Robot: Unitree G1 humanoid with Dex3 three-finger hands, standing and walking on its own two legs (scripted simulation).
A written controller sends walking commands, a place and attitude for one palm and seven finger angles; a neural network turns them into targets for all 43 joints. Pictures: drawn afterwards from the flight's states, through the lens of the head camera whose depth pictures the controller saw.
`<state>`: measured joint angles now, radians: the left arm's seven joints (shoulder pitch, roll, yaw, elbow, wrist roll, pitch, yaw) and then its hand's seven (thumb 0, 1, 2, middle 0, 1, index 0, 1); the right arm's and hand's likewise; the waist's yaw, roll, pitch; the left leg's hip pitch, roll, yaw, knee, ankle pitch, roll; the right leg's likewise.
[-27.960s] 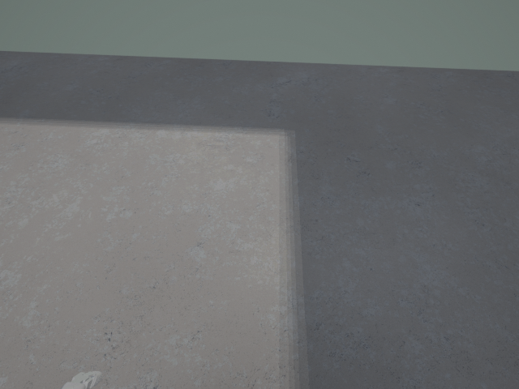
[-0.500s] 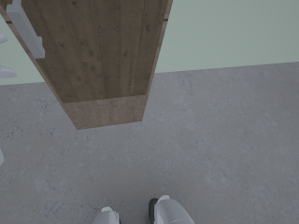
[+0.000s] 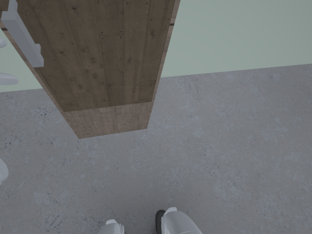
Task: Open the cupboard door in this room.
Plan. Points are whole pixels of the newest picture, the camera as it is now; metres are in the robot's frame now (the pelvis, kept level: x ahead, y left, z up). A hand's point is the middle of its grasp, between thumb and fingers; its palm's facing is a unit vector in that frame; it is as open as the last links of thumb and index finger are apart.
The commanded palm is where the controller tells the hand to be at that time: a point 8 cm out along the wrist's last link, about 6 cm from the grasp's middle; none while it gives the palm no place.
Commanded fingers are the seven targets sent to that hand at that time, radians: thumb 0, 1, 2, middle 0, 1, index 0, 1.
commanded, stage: move the hooked fingers beside the handle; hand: left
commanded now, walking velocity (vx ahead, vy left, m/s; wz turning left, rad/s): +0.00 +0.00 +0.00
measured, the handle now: (26, 35) +0.56 +0.25 +0.10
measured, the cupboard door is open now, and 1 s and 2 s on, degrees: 0 0 0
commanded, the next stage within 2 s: slide the fingers in behind the handle in 1.40 s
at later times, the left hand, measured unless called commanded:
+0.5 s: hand out of the picture +0.49 +0.30 +0.10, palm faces +0.10 -0.99 -0.01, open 14.0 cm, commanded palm +0.48 +0.34 +0.10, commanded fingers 0.00 -0.50 0.30 -0.30 -1.20 -0.30 -1.20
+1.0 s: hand out of the picture +0.50 +0.32 +0.10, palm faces +0.11 -0.99 -0.01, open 14.0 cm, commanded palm +0.48 +0.34 +0.10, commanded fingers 0.00 -0.50 0.30 -0.30 -1.20 -0.30 -1.20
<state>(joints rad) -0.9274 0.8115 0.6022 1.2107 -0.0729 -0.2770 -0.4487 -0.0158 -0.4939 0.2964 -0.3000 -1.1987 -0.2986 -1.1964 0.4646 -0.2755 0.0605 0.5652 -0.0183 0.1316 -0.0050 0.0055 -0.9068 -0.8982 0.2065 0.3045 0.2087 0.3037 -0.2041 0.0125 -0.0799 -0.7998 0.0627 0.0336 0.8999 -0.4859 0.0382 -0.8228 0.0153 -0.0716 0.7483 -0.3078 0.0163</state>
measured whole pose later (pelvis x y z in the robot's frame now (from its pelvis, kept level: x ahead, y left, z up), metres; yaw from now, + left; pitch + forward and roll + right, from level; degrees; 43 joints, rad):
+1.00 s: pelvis -0.01 +0.00 -0.01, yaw +0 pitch +24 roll -5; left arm -0.99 0.90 0.60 1.27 -0.07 -0.28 -0.49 -0.02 -0.49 0.30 -0.30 -1.20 -0.30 -1.20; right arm 0.47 -0.29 0.07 0.57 -0.01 0.12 -0.02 0.01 -0.91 -0.90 0.21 0.30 0.21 0.30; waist -0.22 0.01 -0.06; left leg -0.87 0.06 0.03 0.94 -0.49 0.04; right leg -0.89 0.02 -0.08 0.78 -0.31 0.02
